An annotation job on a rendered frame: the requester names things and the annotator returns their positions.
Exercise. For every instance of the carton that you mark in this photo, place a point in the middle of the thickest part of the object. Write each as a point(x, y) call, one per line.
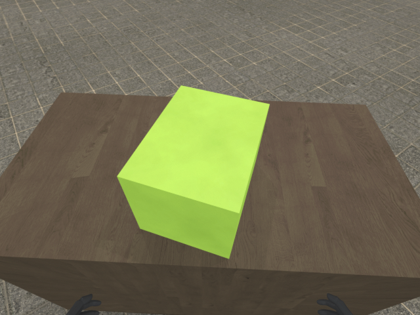
point(188, 178)

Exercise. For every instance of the left robot hand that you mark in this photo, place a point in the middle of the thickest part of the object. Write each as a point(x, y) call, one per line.
point(83, 303)

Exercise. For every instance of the right robot hand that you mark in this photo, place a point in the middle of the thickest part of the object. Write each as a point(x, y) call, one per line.
point(335, 303)

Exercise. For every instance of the pedestal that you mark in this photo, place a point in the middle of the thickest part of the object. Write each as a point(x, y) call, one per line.
point(329, 209)

